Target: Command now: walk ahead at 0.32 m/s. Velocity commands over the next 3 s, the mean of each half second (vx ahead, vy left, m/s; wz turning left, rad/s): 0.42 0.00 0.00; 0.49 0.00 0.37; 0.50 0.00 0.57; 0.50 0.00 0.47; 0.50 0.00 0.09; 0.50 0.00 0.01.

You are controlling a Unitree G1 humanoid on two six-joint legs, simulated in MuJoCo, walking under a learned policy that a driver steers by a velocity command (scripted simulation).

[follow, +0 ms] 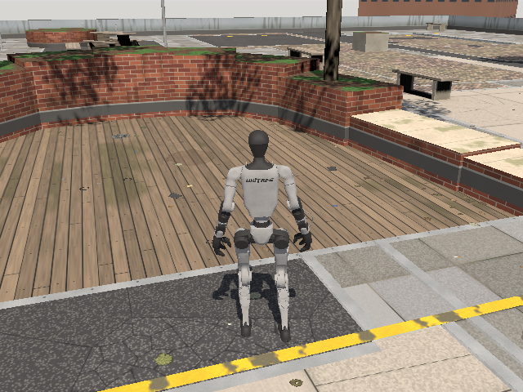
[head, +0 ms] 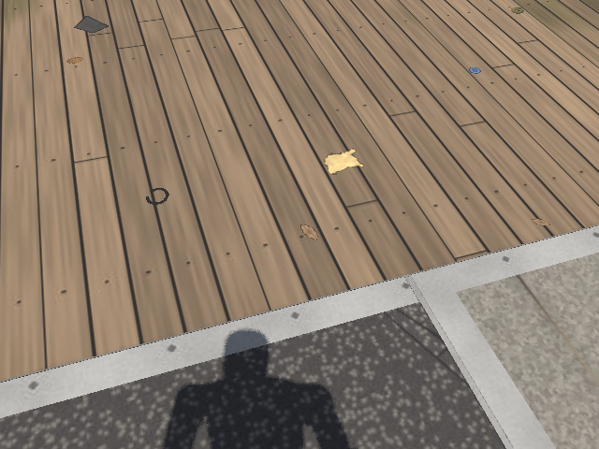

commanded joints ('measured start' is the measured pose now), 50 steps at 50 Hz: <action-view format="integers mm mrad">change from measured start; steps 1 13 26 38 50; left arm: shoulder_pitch -196 -392 367 21 197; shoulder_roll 55 19 101 1 111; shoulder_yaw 7 1 9 -43 7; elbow -157 -183 39 40 111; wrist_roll -3 3 105 127 124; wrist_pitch -44 -68 -37 -132 -77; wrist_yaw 6 -46 -48 -29 -37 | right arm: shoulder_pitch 333 215 281 -126 -247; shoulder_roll -254 -126 -67 19 -81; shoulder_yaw -59 7 35 43 -21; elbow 58 4 -3 -165 -214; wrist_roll -17 -28 -120 -88 -53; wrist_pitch -28 -1 -23 11 6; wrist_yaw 23 -13 123 98 65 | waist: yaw -140 -84 223 -3 -34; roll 367 115 -94 -1 -60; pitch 26 123 -354 37 37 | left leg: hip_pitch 402 223 -455 -381 -248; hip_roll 377 185 -98 146 -56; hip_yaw -729 -141 -118 -69 43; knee -415 -473 756 295 -31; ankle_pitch -185 400 -199 399 248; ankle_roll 205 110 -1 24 95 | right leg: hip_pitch -562 -536 762 -82 372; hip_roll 86 -59 -340 -193 -281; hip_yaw -32 -109 580 -204 -323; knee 381 144 -229 -473 -177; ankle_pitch -162 389 169 644 1250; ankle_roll -5 24 -397 -222 -136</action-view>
